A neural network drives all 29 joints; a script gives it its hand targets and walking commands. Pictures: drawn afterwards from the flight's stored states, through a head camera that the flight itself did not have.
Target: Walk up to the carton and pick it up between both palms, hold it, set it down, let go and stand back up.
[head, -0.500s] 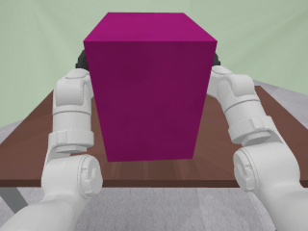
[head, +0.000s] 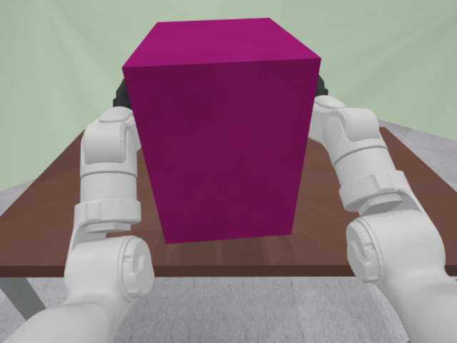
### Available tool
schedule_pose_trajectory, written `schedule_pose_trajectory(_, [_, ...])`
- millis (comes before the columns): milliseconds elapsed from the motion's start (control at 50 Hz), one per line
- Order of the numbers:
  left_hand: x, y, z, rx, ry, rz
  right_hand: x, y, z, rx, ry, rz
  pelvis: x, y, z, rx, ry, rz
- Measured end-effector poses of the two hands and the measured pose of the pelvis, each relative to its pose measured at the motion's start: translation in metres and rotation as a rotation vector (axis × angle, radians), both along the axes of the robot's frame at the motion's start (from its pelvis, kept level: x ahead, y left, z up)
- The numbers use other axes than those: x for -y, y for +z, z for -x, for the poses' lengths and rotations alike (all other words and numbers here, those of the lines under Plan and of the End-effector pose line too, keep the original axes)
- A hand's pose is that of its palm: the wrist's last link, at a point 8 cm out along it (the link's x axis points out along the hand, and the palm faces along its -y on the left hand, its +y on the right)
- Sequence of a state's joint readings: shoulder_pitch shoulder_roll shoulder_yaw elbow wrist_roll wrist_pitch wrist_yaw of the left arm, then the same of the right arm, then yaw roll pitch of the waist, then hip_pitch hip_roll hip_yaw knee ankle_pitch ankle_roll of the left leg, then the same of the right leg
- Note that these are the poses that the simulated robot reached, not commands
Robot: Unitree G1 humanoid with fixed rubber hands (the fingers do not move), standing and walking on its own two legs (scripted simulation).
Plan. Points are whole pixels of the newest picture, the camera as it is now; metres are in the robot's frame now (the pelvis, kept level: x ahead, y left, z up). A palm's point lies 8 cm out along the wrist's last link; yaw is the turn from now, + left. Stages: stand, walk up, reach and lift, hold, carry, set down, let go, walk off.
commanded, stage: hold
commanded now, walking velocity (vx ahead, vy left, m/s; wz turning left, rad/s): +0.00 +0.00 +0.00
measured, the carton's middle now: (221, 123) +0.41 +0.01 +0.27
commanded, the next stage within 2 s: none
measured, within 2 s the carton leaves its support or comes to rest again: neither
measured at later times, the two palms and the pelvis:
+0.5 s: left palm (125, 119) +0.38 +0.16 +0.30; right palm (313, 109) +0.37 -0.14 +0.31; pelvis +0.00 +0.00 +0.00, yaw +1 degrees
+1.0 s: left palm (126, 119) +0.37 +0.16 +0.30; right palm (313, 109) +0.37 -0.14 +0.31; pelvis +0.00 +0.00 +0.00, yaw +0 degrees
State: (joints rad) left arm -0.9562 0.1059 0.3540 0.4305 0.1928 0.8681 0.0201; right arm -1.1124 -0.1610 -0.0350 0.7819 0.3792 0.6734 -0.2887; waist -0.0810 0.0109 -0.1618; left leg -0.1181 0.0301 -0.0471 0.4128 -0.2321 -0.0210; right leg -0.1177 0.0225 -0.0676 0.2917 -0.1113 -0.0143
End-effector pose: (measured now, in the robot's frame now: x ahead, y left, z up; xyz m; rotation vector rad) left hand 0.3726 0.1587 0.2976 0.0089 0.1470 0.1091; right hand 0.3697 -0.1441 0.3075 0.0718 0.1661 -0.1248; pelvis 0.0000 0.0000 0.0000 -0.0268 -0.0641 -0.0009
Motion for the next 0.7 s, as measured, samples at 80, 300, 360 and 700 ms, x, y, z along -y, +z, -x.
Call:
schedule_pose_trajectory(80, [-0.0006, 0.0026, -0.0003, -0.002, 0.003, 0.0, -0.0005, 0.0018, -0.001, -0.002, 0.003, 0.002, 0.0007, 0.0002, 0.0006, -0.003, 0.004, -0.001])
schedule_pose_trajectory(300, [-0.0008, 0.0015, -0.0021, -0.005, 0.0, 0.001, -0.0006, 0.0004, -0.0023, -0.006, 0.004, 0.013, 0.0021, 0.0004, 0.0001, -0.003, 0.015, 0.0])
schedule_pose_trajectory(360, [-0.0007, 0.0005, -0.0024, -0.005, -0.001, 0.0, -0.0006, -0.0003, -0.0024, -0.005, 0.003, 0.014, 0.002, 0.0003, -0.0001, -0.003, 0.015, 0.0])
schedule_pose_trajectory(700, [-0.0013, -0.0009, -0.0027, -0.001, -0.001, -0.001, -0.0012, -0.0008, -0.0025, -0.002, 0.001, 0.008, -0.0005, 0.0002, -0.0024, 0.001, 0.01, 0.002])
